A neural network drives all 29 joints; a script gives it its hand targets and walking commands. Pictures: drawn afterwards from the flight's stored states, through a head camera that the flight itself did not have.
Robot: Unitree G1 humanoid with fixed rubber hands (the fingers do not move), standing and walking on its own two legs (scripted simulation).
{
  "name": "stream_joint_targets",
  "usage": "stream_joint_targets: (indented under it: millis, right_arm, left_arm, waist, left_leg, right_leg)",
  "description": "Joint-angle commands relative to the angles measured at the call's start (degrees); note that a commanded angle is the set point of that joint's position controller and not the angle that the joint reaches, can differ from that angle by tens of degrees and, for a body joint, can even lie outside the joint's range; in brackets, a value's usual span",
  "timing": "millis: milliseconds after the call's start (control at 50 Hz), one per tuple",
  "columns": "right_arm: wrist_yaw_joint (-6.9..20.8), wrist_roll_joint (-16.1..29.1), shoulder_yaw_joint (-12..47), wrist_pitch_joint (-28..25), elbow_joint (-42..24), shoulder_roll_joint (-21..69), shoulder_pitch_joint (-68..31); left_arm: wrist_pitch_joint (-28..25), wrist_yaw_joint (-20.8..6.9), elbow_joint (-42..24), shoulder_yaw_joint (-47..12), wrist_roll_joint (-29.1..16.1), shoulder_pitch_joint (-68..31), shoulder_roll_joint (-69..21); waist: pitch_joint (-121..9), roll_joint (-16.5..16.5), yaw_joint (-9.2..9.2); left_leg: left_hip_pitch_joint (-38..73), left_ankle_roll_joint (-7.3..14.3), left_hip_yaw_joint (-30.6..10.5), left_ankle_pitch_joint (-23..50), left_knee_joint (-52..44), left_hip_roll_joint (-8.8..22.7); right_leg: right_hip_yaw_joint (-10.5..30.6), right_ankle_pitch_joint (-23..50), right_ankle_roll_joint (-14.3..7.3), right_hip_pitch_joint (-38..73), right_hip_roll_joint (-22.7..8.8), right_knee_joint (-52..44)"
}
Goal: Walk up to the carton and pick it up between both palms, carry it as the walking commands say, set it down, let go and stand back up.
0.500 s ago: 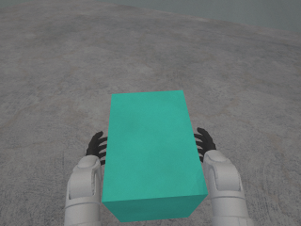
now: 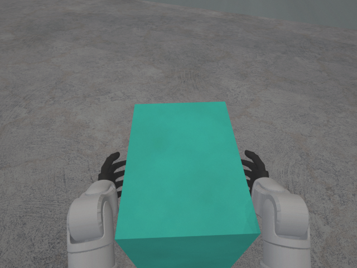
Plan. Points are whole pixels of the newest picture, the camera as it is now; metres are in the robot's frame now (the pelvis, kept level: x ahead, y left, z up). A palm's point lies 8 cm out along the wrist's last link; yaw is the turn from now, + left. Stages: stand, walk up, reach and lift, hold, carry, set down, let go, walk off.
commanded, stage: carry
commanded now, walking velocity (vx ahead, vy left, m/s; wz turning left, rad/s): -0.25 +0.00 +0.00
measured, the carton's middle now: (182, 187) +0.31 -0.01 +0.03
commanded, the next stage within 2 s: none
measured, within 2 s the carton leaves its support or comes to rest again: neither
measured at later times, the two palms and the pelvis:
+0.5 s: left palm out of the picture +0.10 +0.16 +0.09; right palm out of the picture +0.09 -0.15 +0.09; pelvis -0.18 +0.01 +0.01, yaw -4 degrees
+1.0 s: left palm out of the picture -0.13 +0.22 +0.07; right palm out of the picture -0.13 -0.08 +0.09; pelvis -0.39 +0.06 +0.00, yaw -1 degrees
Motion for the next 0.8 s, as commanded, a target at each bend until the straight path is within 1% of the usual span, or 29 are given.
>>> stream_joint_targets:
  millis: [0, 20, 40, 60, 80, 100, 140, 160, 200, 260, 280, 300, 320, 340, 380, 400, 420, 440, 460, 480, 500, 520, 540, 580, 620, 680, 740, 760, 780]
  right_arm:
    - [15.7, 24.8, 40.2, 0.1, -0.7, 50.3, -25.8]
    - [16.0, 23.2, 39.0, 0.2, 1.3, 49.7, -23.4]
    - [16.2, 23.5, 38.6, -0.1, 0.1, 49.4, -25.6]
    - [16.6, 24.7, 38.5, -0.7, -0.4, 51.2, -26.1]
    - [16.8, 24.2, 39.1, -0.9, -0.9, 52.8, -27.5]
    - [16.9, 25.2, 40.2, -1.0, -2.7, 54.0, -30.7]
    - [16.8, 25.8, 40.4, -1.3, -5.8, 51.9, -31.9]
    - [16.6, 25.8, 40.1, -1.6, -5.9, 52.1, -31.2]
    - [16.3, 23.7, 37.8, -1.3, -3.0, 50.4, -27.2]
    - [15.7, 21.1, 35.4, -1.1, -0.3, 48.0, -19.6]
    - [15.9, 20.6, 35.1, -1.0, 0.8, 47.8, -18.7]
    - [15.8, 20.5, 35.6, -0.9, 1.5, 48.8, -18.2]
    - [15.9, 20.3, 35.4, -1.1, 0.9, 48.1, -18.8]
    - [15.9, 20.4, 35.8, -1.2, 1.0, 49.1, -18.7]
    - [15.8, 20.3, 37.5, -1.5, -1.8, 48.6, -19.4]
    - [15.7, 20.7, 38.3, -1.8, -3.4, 48.9, -21.1]
    - [15.6, 21.0, 39.1, -1.9, -3.9, 49.8, -22.1]
    - [15.5, 21.7, 39.7, -2.2, -4.7, 50.4, -22.8]
    - [15.2, 21.8, 40.3, -2.5, -5.9, 50.5, -23.8]
    - [15.0, 21.7, 40.6, -2.5, -6.8, 49.8, -24.4]
    - [14.9, 22.7, 42.6, -2.4, -10.0, 50.3, -27.2]
    - [15.0, 24.3, 44.5, -2.3, -12.3, 51.8, -31.0]
    - [15.1, 24.9, 44.5, -2.5, -10.1, 52.7, -30.7]
    - [14.9, 26.0, 45.3, -3.4, -10.6, 52.9, -29.9]
    - [14.8, 26.9, 45.6, -3.4, -10.9, 52.8, -29.6]
    - [14.2, 25.6, 44.1, -1.8, -6.8, 50.7, -23.2]
    - [14.1, 24.4, 44.0, -0.7, -4.7, 49.6, -22.8]
    - [14.0, 23.5, 43.4, -0.4, -2.9, 49.2, -20.8]
    - [14.1, 23.6, 43.3, -0.7, -2.9, 49.6, -21.7]
  left_arm:
    - [1.1, -12.1, -0.7, -38.1, -20.4, -17.5, -48.7]
    - [1.2, -12.2, 0.0, -38.4, -20.6, -17.8, -48.5]
    - [1.1, -12.1, -1.2, -39.2, -21.2, -19.8, -49.1]
    - [0.6, -12.3, -4.6, -40.9, -22.3, -25.9, -50.6]
    - [0.3, -12.9, -1.8, -41.7, -23.3, -27.7, -52.7]
    - [-0.5, -12.9, -3.7, -42.3, -24.4, -30.5, -53.6]
    - [-1.2, -12.9, -4.9, -42.4, -26.0, -29.8, -53.7]
    - [-1.3, -12.7, -5.5, -42.8, -26.4, -29.8, -53.7]
    - [-0.6, -12.2, -3.9, -42.6, -25.5, -27.5, -53.3]
    - [0.2, -11.6, -3.5, -43.1, -25.4, -24.2, -51.7]
    - [0.2, -11.5, -3.5, -42.8, -24.9, -23.9, -51.0]
    - [0.2, -11.7, -2.8, -42.1, -24.8, -22.8, -51.0]
    - [0.2, -11.8, -2.4, -42.5, -24.6, -22.4, -50.9]
    - [0.1, -12.0, -3.3, -42.1, -24.7, -23.0, -51.1]
    - [-0.2, -12.3, -1.9, -40.8, -24.0, -20.2, -51.2]
    - [-0.5, -12.5, -3.2, -40.6, -24.2, -20.7, -51.8]
    - [-0.6, -12.7, -2.3, -40.1, -23.8, -19.9, -52.4]
    - [-1.1, -12.8, -4.5, -39.8, -24.2, -20.7, -51.9]
    - [-1.2, -13.0, -4.9, -39.9, -24.4, -20.9, -52.1]
    - [-1.2, -13.1, -4.2, -38.9, -24.1, -20.1, -51.0]
    - [-1.6, -13.2, -4.4, -39.3, -24.1, -19.0, -52.9]
    - [-2.0, -13.4, -4.9, -39.0, -23.4, -19.0, -53.1]
    - [-1.7, -13.5, -5.5, -39.2, -23.3, -19.6, -53.2]
    - [-2.1, -13.6, -9.6, -39.9, -24.3, -22.5, -52.0]
    - [-2.3, -13.2, -11.2, -40.8, -24.2, -23.5, -51.2]
    - [-1.0, -12.8, -6.6, -38.4, -21.5, -14.9, -48.2]
    - [-0.1, -13.5, -1.8, -36.8, -20.5, -11.3, -46.8]
    - [0.1, -13.6, -0.4, -36.5, -20.4, -10.6, -46.8]
    - [-0.1, -13.8, -1.3, -36.9, -20.8, -12.4, -46.9]
  waist:
    - [-18.8, -3.5, 1.8]
    - [-17.2, 7.1, 1.07]
    - [-13.2, 22.3, 0.7]
    - [-8.5, 19.6, 0.4]
    - [-5.7, 11.1, 0.99]
    - [-5.6, 6.6, 1.48]
    - [-8.1, 6.4, 1.65]
    - [-10.2, 8.6, 1.78]
    - [-12.9, 11.7, 1.69]
    - [-17.3, 16.2, 1.01]
    - [-18.2, 17.3, 0.9]
    - [-18.6, 16.4, 0.78]
    - [-18.9, 18.6, 0.85]
    - [-19.4, 18.3, 0.73]
    - [-19.7, 14.8, 0.88]
    - [-20.8, 14.2, 1.36]
    - [-20.8, 11.7, 1.61]
    - [-20.1, 9.6, 1.65]
    - [-18.4, 4.7, 1.65]
    - [-16.8, -7.5, 1.61]
    - [-15.3, -14.5, 2.33]
    - [-12.9, -15.7, 2.44]
    - [-11.6, -8.8, 2.18]
    - [-12.8, -1.8, 1.73]
    - [-14.6, -2.2, 1.83]
    - [-16.3, -5.7, 2.14]
    - [-15.1, -12.0, 2.45]
    - [-15.7, -11.8, 2.58]
    - [-16.3, -11.7, 2.4]
  left_leg:
    - [13.2, 2.2, -1.2, 0.8, -27.0, 1.1]
    - [15.7, 5.2, -12.0, 0.7, -31.7, 10.0]
    - [11.3, 12.1, -28.4, 19.6, -32.4, 26.8]
    - [1.5, 14.9, -24.4, 28.3, -32.3, 28.8]
    - [-1.6, 12.2, -18.3, 32.8, -31.4, 23.8]
    - [-2.2, 8.9, -13.6, 29.5, -30.2, 19.6]
    - [3.3, 6.9, -7.8, 28.7, -27.7, 16.4]
    - [7.3, 6.6, -5.5, 30.0, -26.1, 14.8]
    - [13.7, 6.4, -5.0, 34.6, -24.5, 13.2]
    - [21.3, 8.7, -10.3, 47.4, -24.3, 15.8]
    - [23.3, 9.2, -10.9, 48.9, -24.3, 16.8]
    - [22.9, 9.9, -11.6, 50.8, -24.0, 17.4]
    - [22.0, 9.6, -11.2, 50.6, -24.0, 17.3]
    - [22.1, 9.7, -12.0, 49.0, -24.3, 17.4]
    - [22.1, 9.8, -13.7, 43.4, -25.1, 18.1]
    - [20.9, 8.9, -11.8, 42.6, -23.8, 17.3]
    - [17.0, 6.9, -10.5, 40.2, -23.0, 16.0]
    - [9.9, 4.5, -10.0, 34.2, -22.5, 14.7]
    - [0.4, 2.5, -8.9, 23.7, -19.9, 12.2]
    - [-10.2, 0.4, -3.2, 9.6, -11.3, 6.7]
    - [-11.9, -1.4, 1.3, -2.6, 2.3, 3.3]
    - [-12.6, -0.8, -3.4, -2.7, 13.1, 4.5]
    - [-11.6, -0.5, -5.7, -1.0, 18.2, 3.6]
    - [-13.0, -1.0, -6.1, 3.8, 22.6, 1.8]
    - [-13.8, -2.1, -3.8, 5.3, 22.1, 1.6]
    - [-12.5, -2.8, -1.3, 3.2, 15.4, 1.0]
    - [-10.9, -3.1, -0.7, 0.1, 8.8, 0.3]
    - [-9.3, -2.7, -0.6, -1.5, 5.1, 0.4]
    - [-6.5, -2.3, 0.0, -1.6, 2.0, 0.2]
  right_leg:
    - [5.9, -15.0, -2.1, 11.9, -6.2, -6.2]
    - [0.5, -16.0, 0.9, 4.1, -1.9, 3.7]
    - [-5.7, -27.9, 3.6, -7.0, 4.3, 22.2]
    - [-1.4, -28.6, 2.0, -7.1, 1.6, 36.2]
    - [1.0, -25.1, 1.1, -5.3, 3.5, 42.6]
    - [1.9, -22.3, 0.5, -4.8, 4.3, 46.2]
    - [0.4, -18.7, 0.9, -7.7, 4.2, 48.9]
    - [-0.5, -18.3, 1.3, -8.2, 3.9, 46.9]
    - [-2.6, -18.5, 2.2, -7.9, 3.5, 38.5]
    - [-5.3, -23.7, 2.8, -5.2, 5.0, 28.1]
    - [-5.8, -25.5, 2.7, -4.0, 5.1, 24.3]
    - [-5.9, -26.8, 2.4, -1.8, 5.0, 20.2]
    - [-6.4, -27.6, 2.1, 0.1, 5.3, 17.0]
    - [-6.6, -27.8, 1.6, 2.1, 5.8, 12.7]
    - [-7.3, -27.2, 0.9, 5.7, 6.6, 4.3]
    - [-7.5, -22.0, 0.6, 9.9, 6.1, -2.8]
    - [-6.8, -17.1, 0.3, 15.2, 3.8, -7.9]
    - [-3.0, -15.3, -0.9, 20.9, 0.7, -10.1]
    - [2.7, -14.5, -2.0, 26.4, -3.9, -11.6]
    - [12.7, 1.0, -4.8, 30.0, -15.6, -11.5]
    - [13.7, 16.4, -11.5, 22.7, -23.8, -8.7]
    - [12.0, 23.9, -14.1, 18.1, -23.2, -8.2]
    - [6.4, 25.6, -11.4, 17.2, -18.2, -7.3]
    - [0.9, 23.7, -7.7, 18.9, -12.6, -4.2]
    - [1.1, 20.6, -7.6, 21.9, -11.9, -2.8]
    - [4.3, 16.9, -8.0, 25.1, -12.3, -3.5]
    - [9.4, 13.2, -8.5, 25.7, -14.4, -5.5]
    - [9.3, 14.8, -9.0, 26.8, -14.7, -5.3]
    - [7.0, 15.1, -8.8, 25.3, -14.0, -5.1]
